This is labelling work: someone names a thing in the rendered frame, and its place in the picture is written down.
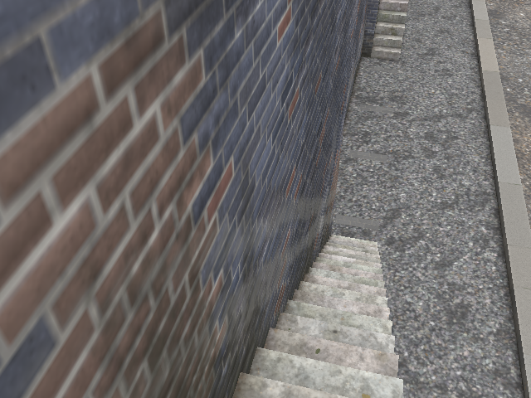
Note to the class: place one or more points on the stairs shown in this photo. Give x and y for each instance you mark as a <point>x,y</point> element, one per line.
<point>387,41</point>
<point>334,339</point>

